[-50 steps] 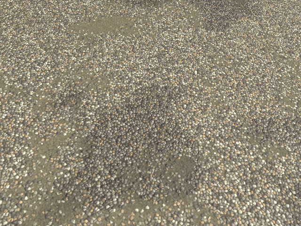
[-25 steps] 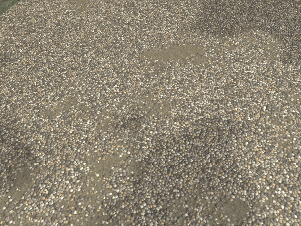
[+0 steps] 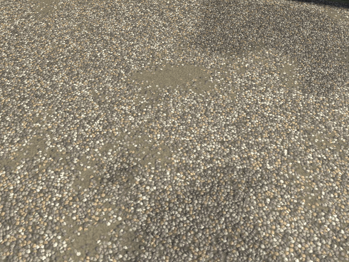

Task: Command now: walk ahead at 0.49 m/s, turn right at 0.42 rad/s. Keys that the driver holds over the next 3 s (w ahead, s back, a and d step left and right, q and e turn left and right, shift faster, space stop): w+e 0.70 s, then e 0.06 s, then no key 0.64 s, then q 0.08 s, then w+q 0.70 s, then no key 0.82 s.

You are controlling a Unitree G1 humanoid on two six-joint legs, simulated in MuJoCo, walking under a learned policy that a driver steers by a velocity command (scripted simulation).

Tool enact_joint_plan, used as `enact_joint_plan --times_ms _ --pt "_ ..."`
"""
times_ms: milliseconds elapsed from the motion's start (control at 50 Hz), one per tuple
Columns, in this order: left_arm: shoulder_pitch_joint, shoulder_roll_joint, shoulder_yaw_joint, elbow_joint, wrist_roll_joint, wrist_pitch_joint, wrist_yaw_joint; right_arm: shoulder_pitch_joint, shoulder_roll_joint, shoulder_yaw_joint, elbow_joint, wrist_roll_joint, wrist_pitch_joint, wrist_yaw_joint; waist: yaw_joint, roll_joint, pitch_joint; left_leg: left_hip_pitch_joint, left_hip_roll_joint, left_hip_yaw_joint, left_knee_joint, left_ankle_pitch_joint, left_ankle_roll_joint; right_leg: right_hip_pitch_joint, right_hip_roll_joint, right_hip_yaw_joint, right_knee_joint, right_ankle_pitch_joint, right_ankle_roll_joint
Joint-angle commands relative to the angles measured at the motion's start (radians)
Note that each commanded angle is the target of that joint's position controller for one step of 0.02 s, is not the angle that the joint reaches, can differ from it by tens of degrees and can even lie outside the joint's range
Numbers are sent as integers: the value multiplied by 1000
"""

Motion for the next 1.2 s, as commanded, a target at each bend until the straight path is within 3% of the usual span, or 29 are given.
enact_joint_plan --times_ms 20,100,160,200,260,280,300,320,340,360,380,400,420,460,520,660,740,780,820,840,860,880,900,920,940,980,1060,1140,1200 --pt "-12 28 13 -60 3 8 -15 58 -83 -19 -18 7 -27 -8 -3 127 26 35 275 -143 -203 279 60 -153 -39 8 7 98 11" --pt "-177 3 -2 -131 1 2 -30 102 -72 -13 6 2 -28 -15 -16 107 59 26 243 -25 -197 407 50 -166 -27 -47 -205 249 21" --pt "-295 -6 -19 -182 2 -1 -41 152 -103 -15 27 4 -27 -22 -44 102 69 58 259 22 -191 491 42 -102 -2 -122 -382 286 0" --pt "-326 10 -19 -204 6 -1 -41 187 -125 -19 44 1 -20 -27 -45 97 62 139 282 45 -146 618 36 -80 19 -149 -441 236 -29" --pt "-235 52 -5 -188 10 1 -31 184 -165 -28 45 -5 -1 -39 8 135 -22 241 300 91 74 1025 27 50 103 -192 -464 85 -96" --pt "-150 75 6 -166 10 -1 -28 184 -179 -32 42 -9 11 -41 43 142 -71 235 307 95 219 1059 30 146 132 -188 -486 41 -123" --pt "-21 105 22 -125 15 -8 -21 180 -190 -36 33 -8 21 -36 98 121 -143 163 298 105 425 941 21 323 156 -165 -562 36 -153" --pt "103 186 52 -97 24 -10 -5 183 -174 -33 6 -7 23 -28 149 22 -224 -37 259 115 734 597 -6 544 15 42 -631 -65 -207" --pt "39 284 77 -132 7 4 4 207 -75 -20 -67 8 14 -4 58 -233 -304 -492 19 43 1129 -305 -72 829 -282 630 -737 -61 -374" --pt "61 270 75 -135 -16 17 9 84 -168 -35 -101 -3 -2 1 111 -40 -288 -621 33 -157 1170 -254 -60 806 -286 688 -827 -28 -383" --pt "4 231 64 -127 -19 15 20 34 -147 -30 -123 8 -16 5 73 6 -154 -653 94 -178 1103 -155 -51 691 -273 545 -845 26 -348" --pt "-32 177 51 -123 -20 9 22 53 -143 -28 -114 11 -22 3 20 75 -59 -591 131 -171 986 -107 -53 536 -231 451 -867 154 -298" --pt "-67 153 43 -125 -22 -3 25 50 -132 -28 -115 -4 -10 0 -20 91 -26 -526 154 -180 907 -101 -62 443 -172 373 -869 262 -261" --pt "-88 135 33 -133 -26 -25 26 87 -117 -25 -108 -34 32 4 -57 75 -40 -433 156 -172 830 -100 -92 363 -111 286 -881 390 -242" --pt "-39 171 41 -123 -29 -43 21 28 -101 -23 -143 -33 59 12 -52 42 -33 -460 154 -142 718 -29 -124 329 -63 243 -900 418 -225" --pt "115 179 43 -109 -26 -35 27 -237 -108 -17 -246 -23 60 20 49 -14 -11 -583 117 -144 437 179 -138 463 -44 291 -869 427 -162" --pt "159 186 42 -107 -14 -26 40 -325 -109 -5 -292 -14 43 22 73 -27 3 -545 57 -133 303 164 -113 527 -47 310 -768 651 -144" --pt "128 193 43 -118 -11 -22 49 -250 -125 -6 -278 -10 29 14 33 -49 -26 -386 19 -136 208 147 -83 506 -30 301 -688 783 -90" --pt "78 206 44 -131 -19 -33 47 -58 -169 -23 -218 -12 12 -4 -54 -50 -105 -121 -10 -123 100 224 -40 469 13 286 -508 895 -31" --pt "55 188 38 -147 -36 -45 41 71 -202 -31 -194 -24 -7 -15 -117 -17 -180 101 95 -191 71 393 -6 358 58 268 -324 725 -6" --pt "124 88 16 -182 -48 -51 43 167 -278 -41 -196 -40 -10 -22 -97 192 -336 366 410 -437 202 937 67 176 161 161 -12 -34 21" --pt "254 130 26 -178 -63 -37 57 153 -290 -55 -203 -13 13 -12 -48 325 -491 439 552 -729 158 1098 221 49 248 110 196 -387 32" --pt "236 174 33 -132 -24 -16 62 75 -204 -41 -227 8 25 -6 -23 138 -387 295 489 -658 115 937 208 32 178 146 243 -284 36" --pt "154 164 31 -137 -11 -8 53 4 -122 -17 -233 12 26 -6 -21 86 -255 171 416 -519 81 840 178 17 153 128 203 -232 49" --pt "114 141 26 -145 -9 1 45 -27 -87 -3 -226 6 26 -6 -11 79 -181 87 361 -430 42 800 149 15 126 120 153 -210 60" --pt "105 110 18 -143 2 30 27 -23 -103 -3 -196 6 24 -9 7 142 -129 -44 292 -316 -14 777 127 91 116 94 80 -163 76" --pt "83 84 4 -141 -4 51 23 -38 -118 -1 -169 -7 16 -2 36 151 -156 -122 267 -229 -39 745 140 173 115 67 -91 -123 83" --pt "-14 69 -20 -145 -2 69 26 -12 -136 -5 -142 -8 43 0 -3 206 -142 -170 239 -226 -70 348 123 267 81 0 -347 -92 76" --pt "-32 67 -29 -135 0 65 32 -8 -155 -12 -132 1 76 -1 2 174 -96 -240 231 -271 -63 -7 98 363 85 -36 -553 -22 54"
Next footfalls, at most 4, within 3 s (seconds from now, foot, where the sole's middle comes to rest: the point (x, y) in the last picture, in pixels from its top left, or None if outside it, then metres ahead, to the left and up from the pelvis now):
0.32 right None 0.30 -0.10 -0.78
0.84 left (198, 219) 0.66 -0.07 -0.78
1.24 right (239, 259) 0.50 -0.23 -0.78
1.78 left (194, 210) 0.69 -0.06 -0.78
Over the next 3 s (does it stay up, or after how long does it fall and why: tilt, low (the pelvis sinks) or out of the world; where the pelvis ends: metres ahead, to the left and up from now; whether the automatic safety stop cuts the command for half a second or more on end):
stays up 0.96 -0.19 0.00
